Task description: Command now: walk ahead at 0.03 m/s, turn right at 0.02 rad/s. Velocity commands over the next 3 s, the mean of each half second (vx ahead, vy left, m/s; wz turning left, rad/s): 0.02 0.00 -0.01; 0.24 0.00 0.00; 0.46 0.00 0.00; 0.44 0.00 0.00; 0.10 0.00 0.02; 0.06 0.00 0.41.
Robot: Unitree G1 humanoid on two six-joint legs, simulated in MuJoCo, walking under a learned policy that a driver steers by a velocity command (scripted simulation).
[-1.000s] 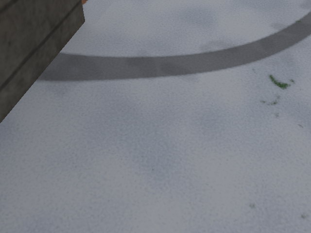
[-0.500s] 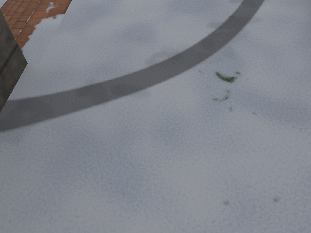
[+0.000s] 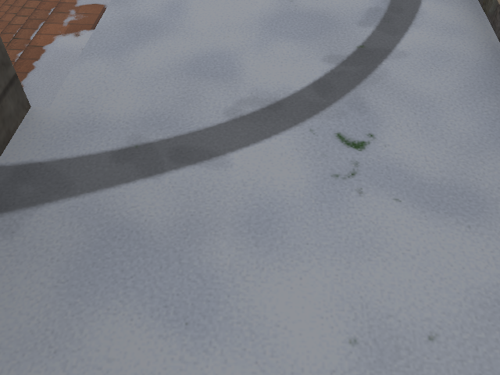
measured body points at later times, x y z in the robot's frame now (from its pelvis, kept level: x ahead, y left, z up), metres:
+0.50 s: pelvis +0.00 +0.00 +0.00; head +0.01 +0.00 +0.45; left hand +0.06 +0.26 -0.14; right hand +0.06 -0.25 -0.15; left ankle +0.00 +0.13 -0.74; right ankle +0.00 -0.11 -0.74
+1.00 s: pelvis +0.10 +0.04 +0.01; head +0.11 +0.05 +0.46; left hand +0.20 +0.30 -0.13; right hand +0.04 -0.21 -0.13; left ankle +0.01 +0.12 -0.74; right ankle +0.10 -0.10 -0.65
